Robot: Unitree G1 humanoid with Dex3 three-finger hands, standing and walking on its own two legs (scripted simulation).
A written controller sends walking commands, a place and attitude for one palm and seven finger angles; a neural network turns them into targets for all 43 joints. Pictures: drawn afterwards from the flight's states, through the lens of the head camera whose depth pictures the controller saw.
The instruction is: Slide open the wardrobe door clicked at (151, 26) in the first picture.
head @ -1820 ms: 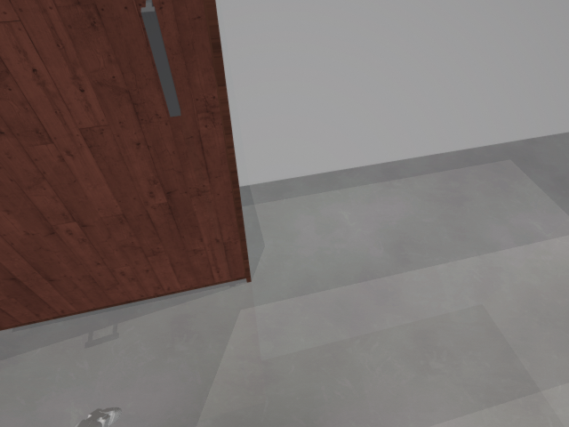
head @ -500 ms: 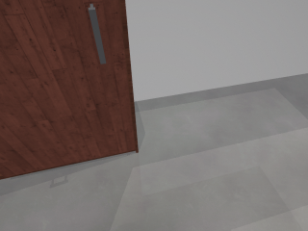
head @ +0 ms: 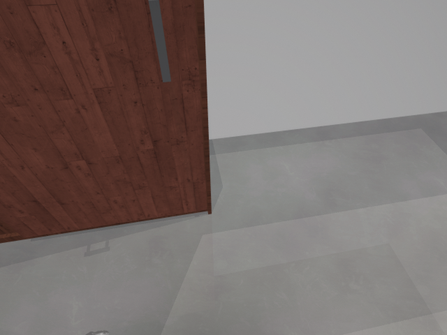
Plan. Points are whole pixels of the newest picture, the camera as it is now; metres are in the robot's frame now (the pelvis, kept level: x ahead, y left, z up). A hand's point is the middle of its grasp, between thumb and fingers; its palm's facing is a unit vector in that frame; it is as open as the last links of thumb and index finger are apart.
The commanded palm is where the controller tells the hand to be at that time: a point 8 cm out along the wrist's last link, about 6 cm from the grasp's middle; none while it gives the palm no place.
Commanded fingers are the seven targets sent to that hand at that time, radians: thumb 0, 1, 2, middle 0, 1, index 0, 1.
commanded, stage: turn to face it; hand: right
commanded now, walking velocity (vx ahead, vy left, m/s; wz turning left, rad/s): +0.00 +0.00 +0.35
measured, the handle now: (160, 39) +0.73 +0.19 +0.17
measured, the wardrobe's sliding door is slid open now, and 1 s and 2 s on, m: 0.00 0.00 0.00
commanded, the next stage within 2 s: take the last steps up to it in 0.36 s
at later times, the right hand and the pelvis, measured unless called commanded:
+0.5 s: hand out of the picture +0.08 -0.19 -0.17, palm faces -0.15 +0.96 -0.24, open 7.4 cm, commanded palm none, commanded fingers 0.00 -0.90 -0.90 0.20 0.30 0.20 0.30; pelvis -0.02 +0.00 -0.01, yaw +10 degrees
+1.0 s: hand out of the picture +0.16 -0.18 -0.18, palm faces -0.27 +0.96 -0.11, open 7.4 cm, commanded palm none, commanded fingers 0.00 -0.90 -0.90 0.20 0.30 0.20 0.30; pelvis +0.07 -0.01 +0.01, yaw +17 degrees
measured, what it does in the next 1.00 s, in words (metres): steps on the spot, turning left: right foot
